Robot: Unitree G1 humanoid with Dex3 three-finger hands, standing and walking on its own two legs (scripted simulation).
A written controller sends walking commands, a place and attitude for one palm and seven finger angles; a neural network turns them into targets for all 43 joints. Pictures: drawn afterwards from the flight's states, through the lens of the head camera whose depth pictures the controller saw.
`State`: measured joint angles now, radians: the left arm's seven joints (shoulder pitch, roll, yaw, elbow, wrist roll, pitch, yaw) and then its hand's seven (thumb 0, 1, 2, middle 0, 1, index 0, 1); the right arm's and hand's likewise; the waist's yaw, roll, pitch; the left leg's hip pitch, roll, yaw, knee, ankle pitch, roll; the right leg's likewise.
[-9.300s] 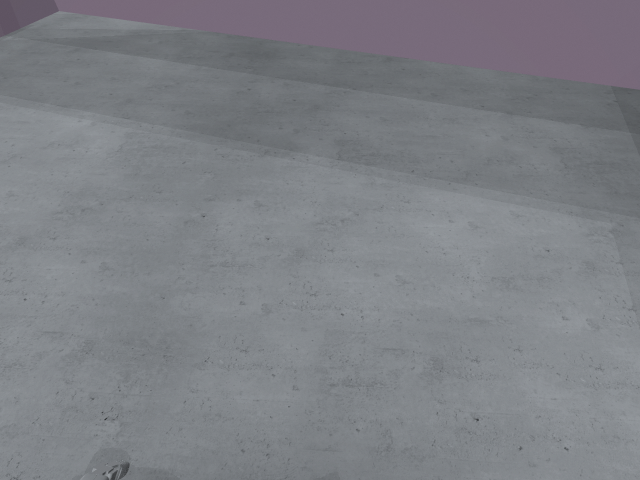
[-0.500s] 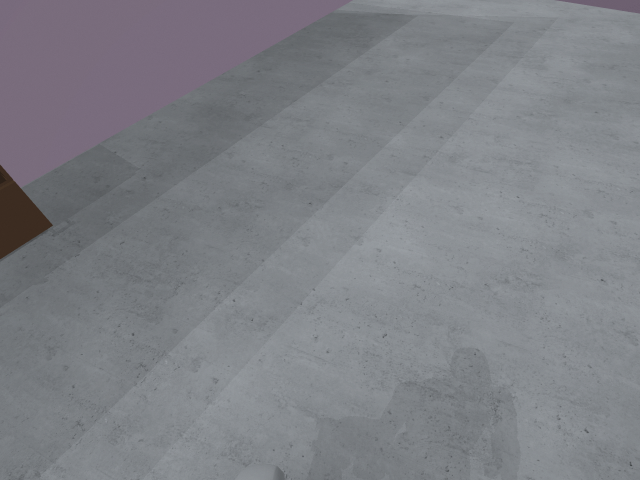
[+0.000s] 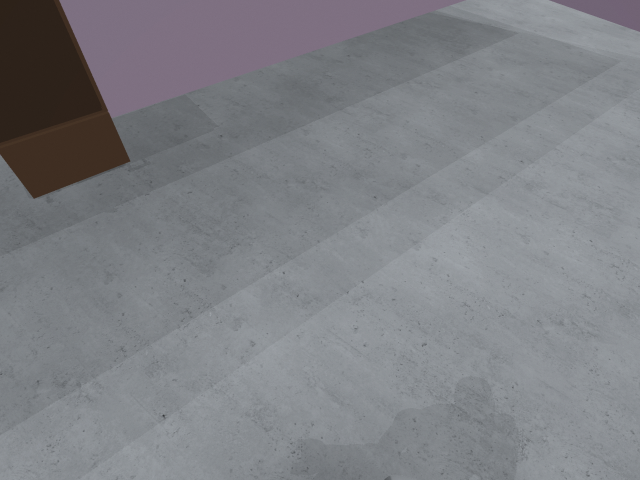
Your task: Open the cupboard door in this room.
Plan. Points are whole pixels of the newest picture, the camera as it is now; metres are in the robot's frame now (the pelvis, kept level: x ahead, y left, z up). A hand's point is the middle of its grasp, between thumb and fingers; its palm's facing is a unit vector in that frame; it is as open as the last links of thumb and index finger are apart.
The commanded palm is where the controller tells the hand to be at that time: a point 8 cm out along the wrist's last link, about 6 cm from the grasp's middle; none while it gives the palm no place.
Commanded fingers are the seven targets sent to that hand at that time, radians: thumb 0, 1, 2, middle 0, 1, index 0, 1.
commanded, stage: turn or walk to find it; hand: left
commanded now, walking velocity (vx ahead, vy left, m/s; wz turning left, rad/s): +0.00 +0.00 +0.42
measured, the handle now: out of the picture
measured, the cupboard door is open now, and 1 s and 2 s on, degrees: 0 0 0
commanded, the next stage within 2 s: stand and wait in 0.22 s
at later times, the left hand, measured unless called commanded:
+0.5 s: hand out of the picture -0.03 +0.15 -0.15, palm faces +0.23 -0.94 -0.26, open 7.4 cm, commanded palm none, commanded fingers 0.00 0.90 0.90 -0.20 -0.30 -0.20 -0.30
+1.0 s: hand out of the picture -0.07 +0.15 -0.15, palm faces +0.41 -0.87 -0.28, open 7.4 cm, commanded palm none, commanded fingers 0.00 0.90 0.90 -0.20 -0.30 -0.20 -0.30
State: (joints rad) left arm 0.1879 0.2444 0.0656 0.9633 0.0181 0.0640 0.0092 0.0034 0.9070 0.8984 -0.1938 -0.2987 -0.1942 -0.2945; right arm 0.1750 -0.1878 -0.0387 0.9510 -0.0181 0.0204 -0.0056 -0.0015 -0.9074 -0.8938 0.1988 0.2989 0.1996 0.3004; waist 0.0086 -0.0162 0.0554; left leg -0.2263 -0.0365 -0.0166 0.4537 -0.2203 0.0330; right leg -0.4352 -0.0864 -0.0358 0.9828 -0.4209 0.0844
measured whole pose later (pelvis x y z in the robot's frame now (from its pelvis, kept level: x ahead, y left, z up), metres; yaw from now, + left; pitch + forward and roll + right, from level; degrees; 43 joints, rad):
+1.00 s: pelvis -0.07 -0.06 -0.01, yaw +23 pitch -2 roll +2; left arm 0.20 0.16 0.04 0.96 0.02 0.01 0.02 0.00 0.90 0.90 -0.20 -0.30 -0.20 -0.29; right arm 0.19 -0.25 -0.08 1.01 -0.02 0.07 0.00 0.00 -0.91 -0.89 0.20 0.30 0.20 0.30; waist 0.00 0.06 0.05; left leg -0.42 -0.03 -0.05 0.96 -0.43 -0.02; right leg -0.24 -0.08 -0.15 0.57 -0.30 -0.03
